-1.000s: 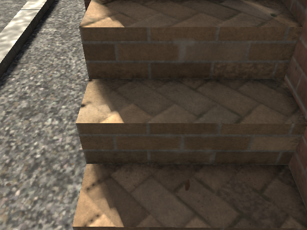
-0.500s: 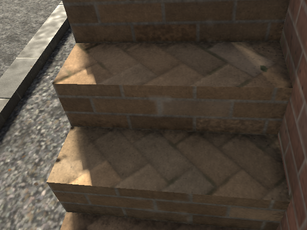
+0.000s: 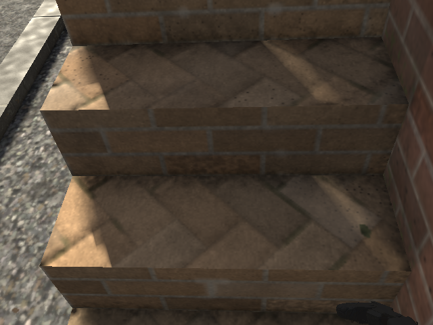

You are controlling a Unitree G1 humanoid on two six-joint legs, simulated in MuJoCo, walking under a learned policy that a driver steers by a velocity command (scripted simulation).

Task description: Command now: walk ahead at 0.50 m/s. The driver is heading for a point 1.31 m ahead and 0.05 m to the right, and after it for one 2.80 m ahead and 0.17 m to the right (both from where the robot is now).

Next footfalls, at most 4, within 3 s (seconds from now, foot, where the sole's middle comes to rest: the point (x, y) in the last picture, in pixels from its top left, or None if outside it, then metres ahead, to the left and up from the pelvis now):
0.36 right None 0.29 -0.08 -0.45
0.78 left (136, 218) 0.57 0.20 -0.25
1.32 right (222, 75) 0.78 -0.01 -0.05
1.76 left None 1.06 0.18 0.16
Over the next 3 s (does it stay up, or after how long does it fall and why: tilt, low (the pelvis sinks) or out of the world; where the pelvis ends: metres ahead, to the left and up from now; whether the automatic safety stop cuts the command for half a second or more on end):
stays up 1.40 -0.08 1.25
